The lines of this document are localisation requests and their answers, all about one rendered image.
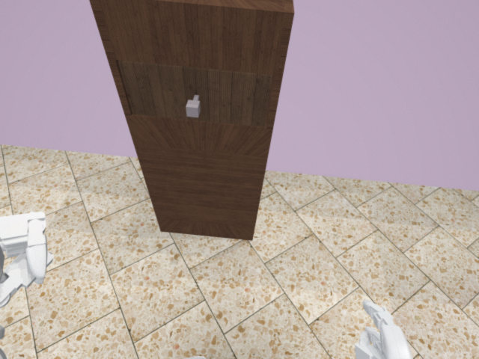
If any cabinet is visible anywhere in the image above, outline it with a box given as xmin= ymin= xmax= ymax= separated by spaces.
xmin=89 ymin=0 xmax=294 ymax=241

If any drawer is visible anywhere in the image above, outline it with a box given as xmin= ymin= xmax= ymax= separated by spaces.
xmin=118 ymin=60 xmax=272 ymax=127

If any robot left hand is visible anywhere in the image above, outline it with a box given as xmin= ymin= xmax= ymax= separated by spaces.
xmin=0 ymin=211 xmax=54 ymax=308

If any handle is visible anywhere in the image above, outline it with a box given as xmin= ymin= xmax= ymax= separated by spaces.
xmin=186 ymin=95 xmax=201 ymax=117

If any robot right hand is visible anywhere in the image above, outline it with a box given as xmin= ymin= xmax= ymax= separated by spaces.
xmin=355 ymin=300 xmax=413 ymax=359

